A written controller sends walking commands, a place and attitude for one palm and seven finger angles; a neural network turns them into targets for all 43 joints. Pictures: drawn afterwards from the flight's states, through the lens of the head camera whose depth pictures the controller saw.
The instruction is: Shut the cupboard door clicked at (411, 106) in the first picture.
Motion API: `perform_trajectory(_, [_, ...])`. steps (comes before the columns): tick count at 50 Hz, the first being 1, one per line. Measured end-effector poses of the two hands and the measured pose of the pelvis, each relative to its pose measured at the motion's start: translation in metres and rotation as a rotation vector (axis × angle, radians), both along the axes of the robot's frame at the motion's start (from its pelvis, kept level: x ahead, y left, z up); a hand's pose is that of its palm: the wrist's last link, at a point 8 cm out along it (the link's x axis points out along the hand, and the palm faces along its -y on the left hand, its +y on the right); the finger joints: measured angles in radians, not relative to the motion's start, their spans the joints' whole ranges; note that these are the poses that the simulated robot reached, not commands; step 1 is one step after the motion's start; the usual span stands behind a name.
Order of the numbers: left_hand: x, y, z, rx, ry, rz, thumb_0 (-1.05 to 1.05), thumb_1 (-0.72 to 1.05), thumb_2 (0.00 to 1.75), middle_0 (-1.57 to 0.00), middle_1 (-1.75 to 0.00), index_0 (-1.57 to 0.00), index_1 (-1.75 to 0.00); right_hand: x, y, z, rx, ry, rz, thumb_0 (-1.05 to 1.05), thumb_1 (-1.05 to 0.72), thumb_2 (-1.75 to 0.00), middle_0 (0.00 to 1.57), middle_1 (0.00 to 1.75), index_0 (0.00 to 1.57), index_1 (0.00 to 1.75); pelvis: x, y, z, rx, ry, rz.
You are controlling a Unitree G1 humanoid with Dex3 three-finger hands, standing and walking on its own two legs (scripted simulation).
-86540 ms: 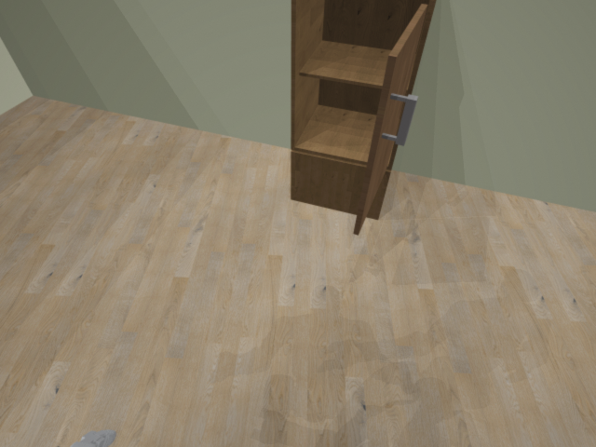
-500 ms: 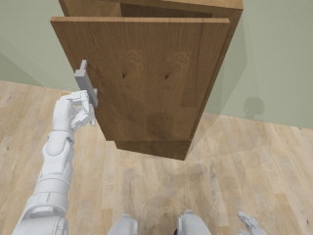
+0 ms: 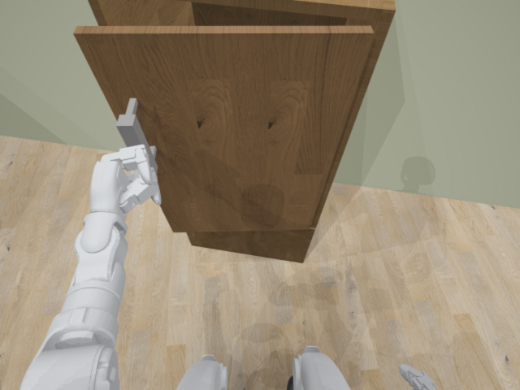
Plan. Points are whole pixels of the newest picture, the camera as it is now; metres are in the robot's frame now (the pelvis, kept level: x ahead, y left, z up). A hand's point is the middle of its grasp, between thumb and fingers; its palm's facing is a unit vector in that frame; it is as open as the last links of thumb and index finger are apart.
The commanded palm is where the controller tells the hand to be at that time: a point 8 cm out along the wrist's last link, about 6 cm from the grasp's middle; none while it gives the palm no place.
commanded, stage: push the door shut along its arc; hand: left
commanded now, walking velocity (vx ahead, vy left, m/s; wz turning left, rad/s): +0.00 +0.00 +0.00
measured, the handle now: (141, 139) +0.51 +0.20 +0.06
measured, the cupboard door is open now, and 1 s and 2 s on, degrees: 11 0 0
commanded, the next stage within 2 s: pull the fist back off the door in 0.98 s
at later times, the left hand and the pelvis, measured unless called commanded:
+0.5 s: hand (152, 162) +0.45 +0.18 +0.06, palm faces -0.09 -1.00 -0.04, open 3.1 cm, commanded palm +0.45 +0.22 +0.06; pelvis -0.01 +0.00 -0.01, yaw +0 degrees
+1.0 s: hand (163, 142) +0.50 +0.16 +0.06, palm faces -0.20 -0.98 -0.05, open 3.3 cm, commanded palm +0.53 +0.18 +0.06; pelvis -0.02 +0.01 -0.03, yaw +1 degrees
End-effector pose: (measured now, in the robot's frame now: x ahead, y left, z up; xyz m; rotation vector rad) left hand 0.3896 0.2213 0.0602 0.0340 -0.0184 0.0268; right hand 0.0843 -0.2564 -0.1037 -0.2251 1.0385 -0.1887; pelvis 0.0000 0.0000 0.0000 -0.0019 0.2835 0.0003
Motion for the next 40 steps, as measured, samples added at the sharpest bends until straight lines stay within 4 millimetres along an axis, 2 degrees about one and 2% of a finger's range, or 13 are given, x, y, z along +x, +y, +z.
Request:
perform_trajectory(7, [0.003,0.004,0.002,0.010,0.007,-0.013,0.01,0.90,0.90,-1.30,-1.50,-1.30,-1.50,0.008,0.002,0.001,-0.001,-0.025,0.011,0.01,-0.91,-0.90,0.20,0.30,0.21,0.30,-0.002,0.000,-0.001,-0.001,0.000,0.003])
perform_trajectory(15, [0.024,0.006,0.003,0.007,0.012,-0.064,0.01,0.91,0.92,-1.30,-1.50,-1.30,-1.50,0.000,-0.001,-0.005,-0.020,0.002,0.013,0.01,-0.91,-0.90,0.20,0.30,0.21,0.30,-0.006,0.001,-0.007,-0.007,0.019,0.012])
perform_trajectory(28, [0.057,0.010,0.003,0.010,0.038,-0.131,-0.01,0.93,0.97,-1.30,-1.50,-1.30,-1.50,-0.046,-0.005,-0.015,-0.044,0.116,-0.031,0.01,-0.91,-0.90,0.20,0.30,0.21,0.30,-0.014,0.004,-0.017,-0.020,0.061,0.015])
perform_trajectory(40, [0.096,-0.002,0.003,0.022,0.051,-0.189,0.01,0.91,0.92,-1.31,-1.50,-1.32,-1.50,-0.088,-0.004,-0.019,-0.059,0.221,-0.073,0.01,-0.91,-0.90,0.20,0.30,0.21,0.30,-0.017,0.009,-0.026,-0.032,0.113,0.014])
